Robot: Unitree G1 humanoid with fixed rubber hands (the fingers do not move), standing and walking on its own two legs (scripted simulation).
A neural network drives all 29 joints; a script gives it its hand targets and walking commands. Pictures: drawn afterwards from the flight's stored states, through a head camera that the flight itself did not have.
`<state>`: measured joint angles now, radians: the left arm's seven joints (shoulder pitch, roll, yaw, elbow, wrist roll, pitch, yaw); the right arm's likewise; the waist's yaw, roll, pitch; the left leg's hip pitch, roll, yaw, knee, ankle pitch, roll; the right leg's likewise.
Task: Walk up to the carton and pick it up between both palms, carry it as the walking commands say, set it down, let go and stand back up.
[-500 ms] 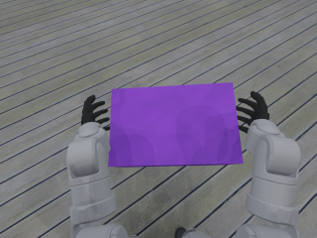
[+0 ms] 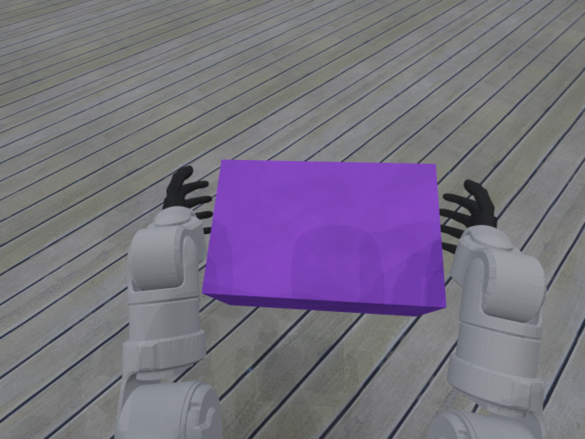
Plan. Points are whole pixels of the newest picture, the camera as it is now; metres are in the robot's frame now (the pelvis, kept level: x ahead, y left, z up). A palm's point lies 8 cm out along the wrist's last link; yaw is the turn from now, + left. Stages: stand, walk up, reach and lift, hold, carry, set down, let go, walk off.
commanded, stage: carry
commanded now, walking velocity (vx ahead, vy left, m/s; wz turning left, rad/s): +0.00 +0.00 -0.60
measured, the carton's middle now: (322, 241) +0.39 +0.02 +0.04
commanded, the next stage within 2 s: none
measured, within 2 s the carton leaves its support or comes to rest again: neither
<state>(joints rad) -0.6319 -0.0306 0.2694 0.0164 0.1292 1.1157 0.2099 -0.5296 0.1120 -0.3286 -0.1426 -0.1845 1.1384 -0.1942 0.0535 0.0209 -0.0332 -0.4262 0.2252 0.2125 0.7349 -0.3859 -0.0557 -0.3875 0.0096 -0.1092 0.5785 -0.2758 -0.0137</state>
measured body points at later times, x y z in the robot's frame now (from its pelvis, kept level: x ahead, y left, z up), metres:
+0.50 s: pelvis -0.05 +0.02 +0.01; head +0.00 +0.04 +0.45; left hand +0.33 +0.12 +0.09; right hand +0.23 -0.23 +0.11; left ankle -0.02 +0.12 -0.72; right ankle -0.04 -0.09 -0.68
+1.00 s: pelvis -0.13 +0.00 +0.01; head -0.09 -0.03 +0.45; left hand +0.25 -0.09 +0.09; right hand +0.02 -0.37 +0.10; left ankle -0.05 +0.10 -0.67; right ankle -0.14 -0.11 -0.72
